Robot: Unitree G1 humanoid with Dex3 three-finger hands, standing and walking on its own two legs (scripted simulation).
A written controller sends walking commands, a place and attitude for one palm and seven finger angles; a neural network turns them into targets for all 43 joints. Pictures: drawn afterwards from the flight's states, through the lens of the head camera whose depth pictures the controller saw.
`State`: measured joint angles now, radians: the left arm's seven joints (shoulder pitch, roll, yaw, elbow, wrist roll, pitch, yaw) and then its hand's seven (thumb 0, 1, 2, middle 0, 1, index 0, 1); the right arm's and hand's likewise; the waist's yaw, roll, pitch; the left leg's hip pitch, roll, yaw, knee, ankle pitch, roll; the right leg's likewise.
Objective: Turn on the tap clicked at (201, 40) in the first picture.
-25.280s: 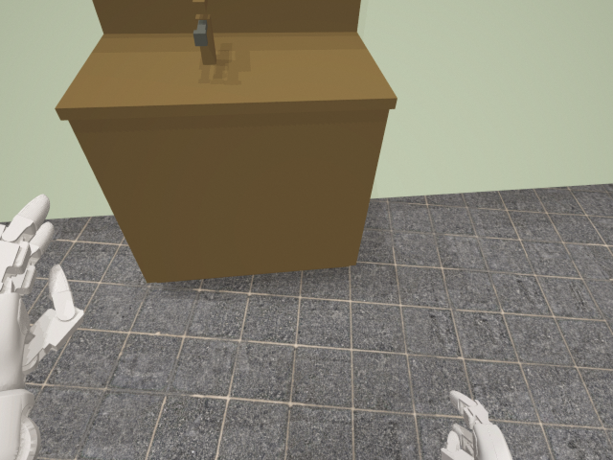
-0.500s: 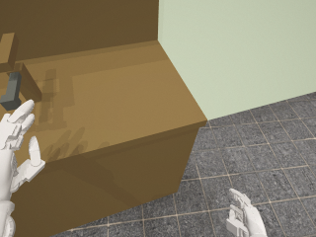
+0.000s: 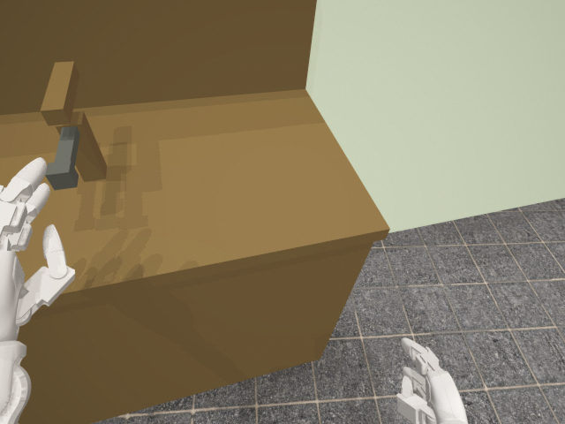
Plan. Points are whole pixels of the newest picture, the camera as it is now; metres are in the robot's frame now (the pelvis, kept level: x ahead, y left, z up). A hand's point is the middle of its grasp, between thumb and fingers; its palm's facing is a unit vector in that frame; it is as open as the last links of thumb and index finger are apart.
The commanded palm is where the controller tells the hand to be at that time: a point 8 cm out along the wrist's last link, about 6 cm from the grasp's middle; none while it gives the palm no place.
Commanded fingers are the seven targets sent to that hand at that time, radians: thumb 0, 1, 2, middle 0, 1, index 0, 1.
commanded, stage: look again from close up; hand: left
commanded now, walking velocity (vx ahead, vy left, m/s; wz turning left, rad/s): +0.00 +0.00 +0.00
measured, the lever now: (62, 175) +0.37 +0.35 +0.14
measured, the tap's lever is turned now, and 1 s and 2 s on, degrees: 0 0 0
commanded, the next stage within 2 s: turn the palm inward beside the body in 0.32 s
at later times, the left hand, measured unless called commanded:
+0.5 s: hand (48, 243) +0.24 +0.27 +0.18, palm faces +0.43 -0.80 -0.42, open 7.4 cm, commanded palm +0.16 +0.28 +0.18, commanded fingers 0.00 0.90 0.90 -0.20 -0.30 -0.20 -0.30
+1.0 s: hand (85, 291) +0.20 +0.22 +0.16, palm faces +0.53 -0.79 -0.32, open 7.4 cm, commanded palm +0.14 +0.26 +0.18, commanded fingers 0.00 0.90 0.90 -0.20 -0.30 -0.20 -0.30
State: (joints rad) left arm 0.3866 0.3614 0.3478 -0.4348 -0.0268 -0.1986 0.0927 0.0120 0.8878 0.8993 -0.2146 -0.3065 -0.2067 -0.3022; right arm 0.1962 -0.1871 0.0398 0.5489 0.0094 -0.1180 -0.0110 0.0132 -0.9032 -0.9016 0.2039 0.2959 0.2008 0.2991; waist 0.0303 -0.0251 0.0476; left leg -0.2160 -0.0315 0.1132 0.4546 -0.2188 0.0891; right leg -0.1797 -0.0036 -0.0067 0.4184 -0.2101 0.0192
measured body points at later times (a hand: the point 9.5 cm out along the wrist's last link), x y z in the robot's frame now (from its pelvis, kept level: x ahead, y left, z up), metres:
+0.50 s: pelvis +0.00 -0.01 +0.00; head +0.01 +0.01 +0.45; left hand +0.21 +0.31 +0.21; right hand +0.18 -0.22 -0.08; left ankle +0.02 +0.05 -0.74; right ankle +0.01 -0.14 -0.74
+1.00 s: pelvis +0.00 -0.07 -0.01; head -0.02 -0.09 +0.43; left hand +0.17 +0.26 +0.18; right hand +0.23 -0.27 -0.10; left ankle +0.02 +0.05 -0.74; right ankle +0.01 -0.14 -0.74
